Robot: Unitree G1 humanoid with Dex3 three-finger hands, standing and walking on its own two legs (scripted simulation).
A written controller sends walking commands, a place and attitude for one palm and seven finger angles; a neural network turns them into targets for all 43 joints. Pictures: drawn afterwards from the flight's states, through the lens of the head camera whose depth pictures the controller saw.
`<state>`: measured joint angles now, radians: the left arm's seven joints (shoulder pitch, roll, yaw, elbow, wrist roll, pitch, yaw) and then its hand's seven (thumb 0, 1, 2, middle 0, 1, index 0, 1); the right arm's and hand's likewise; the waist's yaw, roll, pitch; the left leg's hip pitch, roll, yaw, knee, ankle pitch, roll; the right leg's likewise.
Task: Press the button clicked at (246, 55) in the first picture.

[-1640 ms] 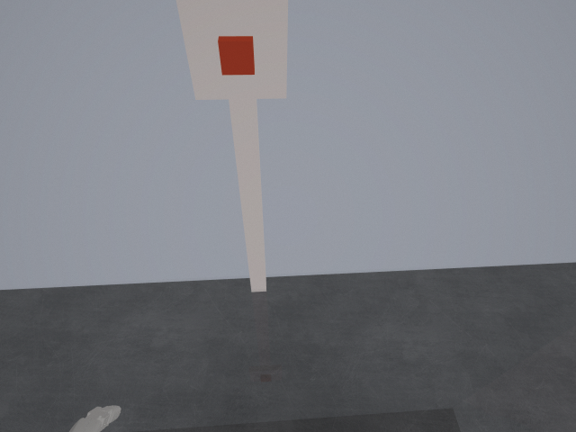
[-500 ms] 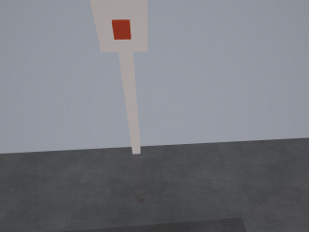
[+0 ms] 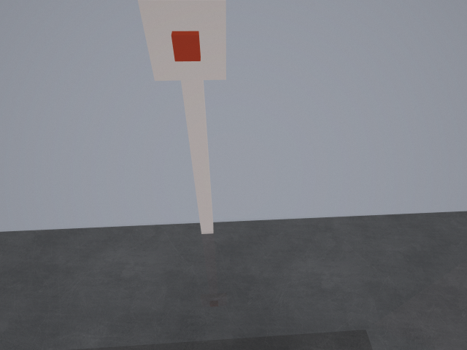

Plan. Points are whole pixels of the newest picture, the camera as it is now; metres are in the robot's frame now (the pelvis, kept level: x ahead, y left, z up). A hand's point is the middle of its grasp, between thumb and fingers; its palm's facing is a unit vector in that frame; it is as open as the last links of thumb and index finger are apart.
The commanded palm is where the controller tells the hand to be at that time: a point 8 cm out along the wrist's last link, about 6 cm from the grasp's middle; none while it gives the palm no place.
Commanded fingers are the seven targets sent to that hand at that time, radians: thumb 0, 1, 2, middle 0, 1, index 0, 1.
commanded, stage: turn to face it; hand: left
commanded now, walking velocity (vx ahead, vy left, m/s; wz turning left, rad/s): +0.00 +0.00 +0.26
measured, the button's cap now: (186, 45) +0.73 +0.16 +0.18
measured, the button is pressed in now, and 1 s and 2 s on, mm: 0 0 0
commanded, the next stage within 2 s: take the last steps up to it in 0.06 s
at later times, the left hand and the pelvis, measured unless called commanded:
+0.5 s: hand out of the picture +0.00 +0.19 -0.20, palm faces +0.03 -0.99 -0.15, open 7.4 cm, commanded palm none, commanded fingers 0.00 0.90 0.90 -0.20 -0.30 -0.20 -0.30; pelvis +0.05 +0.01 -0.02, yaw +1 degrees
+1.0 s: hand (184, 338) +0.18 +0.11 -0.19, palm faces +0.11 -0.98 -0.15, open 7.3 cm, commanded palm none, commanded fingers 0.00 0.90 0.90 -0.20 -0.30 -0.20 -0.30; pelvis +0.19 -0.05 -0.01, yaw +5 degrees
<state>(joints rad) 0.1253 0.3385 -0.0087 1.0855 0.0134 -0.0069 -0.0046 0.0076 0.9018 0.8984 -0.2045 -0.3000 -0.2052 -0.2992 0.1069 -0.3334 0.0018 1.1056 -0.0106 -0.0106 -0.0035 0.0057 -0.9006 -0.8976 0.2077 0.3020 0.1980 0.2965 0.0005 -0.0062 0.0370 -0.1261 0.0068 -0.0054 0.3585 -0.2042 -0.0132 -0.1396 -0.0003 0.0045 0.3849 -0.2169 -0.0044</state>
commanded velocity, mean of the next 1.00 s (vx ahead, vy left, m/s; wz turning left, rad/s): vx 0.20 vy -0.07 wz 0.04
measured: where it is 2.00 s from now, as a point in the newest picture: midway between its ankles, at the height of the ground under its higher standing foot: outside the picture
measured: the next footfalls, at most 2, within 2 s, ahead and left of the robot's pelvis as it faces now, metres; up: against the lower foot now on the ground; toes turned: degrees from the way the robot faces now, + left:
right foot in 0.74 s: +0.22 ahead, -0.15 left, +0.00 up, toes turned -4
left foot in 1.10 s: +0.30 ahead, +0.06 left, +0.00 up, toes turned +13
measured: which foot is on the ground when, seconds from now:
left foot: down 0.00-0.74, up 0.76-1.00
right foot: down 0.00-0.44, up 0.46-0.72, down 0.74-1.00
